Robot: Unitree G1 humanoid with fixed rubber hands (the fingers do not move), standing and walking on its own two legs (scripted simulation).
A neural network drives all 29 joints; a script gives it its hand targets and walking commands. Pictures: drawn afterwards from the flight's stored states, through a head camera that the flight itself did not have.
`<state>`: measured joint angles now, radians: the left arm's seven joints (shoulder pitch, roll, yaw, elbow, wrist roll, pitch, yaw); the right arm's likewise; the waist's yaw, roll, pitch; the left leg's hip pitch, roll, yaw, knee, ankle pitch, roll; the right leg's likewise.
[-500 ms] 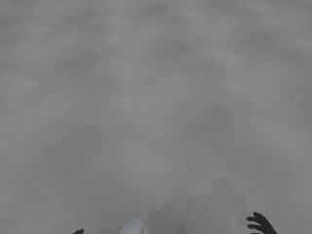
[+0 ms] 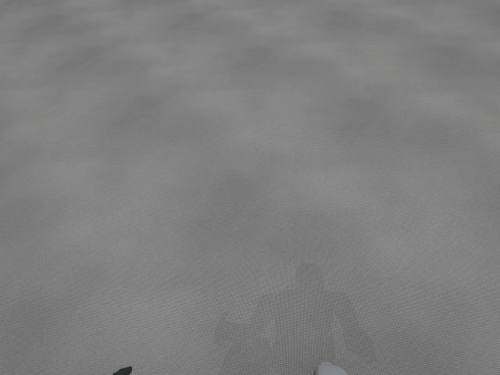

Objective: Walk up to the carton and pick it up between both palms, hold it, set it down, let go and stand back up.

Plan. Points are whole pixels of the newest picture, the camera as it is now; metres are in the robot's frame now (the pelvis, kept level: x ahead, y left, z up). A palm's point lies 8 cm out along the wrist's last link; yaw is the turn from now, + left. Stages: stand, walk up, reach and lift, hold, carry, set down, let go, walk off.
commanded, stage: walk up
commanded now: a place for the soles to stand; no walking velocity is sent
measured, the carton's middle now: out of the picture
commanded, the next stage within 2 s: none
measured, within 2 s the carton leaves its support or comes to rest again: neither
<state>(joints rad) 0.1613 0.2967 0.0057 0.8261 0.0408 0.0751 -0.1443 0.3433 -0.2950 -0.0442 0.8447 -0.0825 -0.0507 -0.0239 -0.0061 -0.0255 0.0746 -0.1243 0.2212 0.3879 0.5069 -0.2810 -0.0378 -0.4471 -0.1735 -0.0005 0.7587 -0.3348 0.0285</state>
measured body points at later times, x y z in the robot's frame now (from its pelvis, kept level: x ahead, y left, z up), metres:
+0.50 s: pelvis +0.14 -0.12 +0.00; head +0.15 -0.12 +0.45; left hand +0.27 +0.11 -0.14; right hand +0.16 -0.42 -0.10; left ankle +0.23 -0.07 -0.73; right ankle +0.07 -0.16 -0.73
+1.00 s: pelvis +0.25 -0.31 -0.03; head +0.24 -0.37 +0.42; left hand +0.55 -0.31 -0.12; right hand +0.00 -0.44 -0.18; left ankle +0.25 -0.07 -0.69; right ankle +0.25 -0.47 -0.73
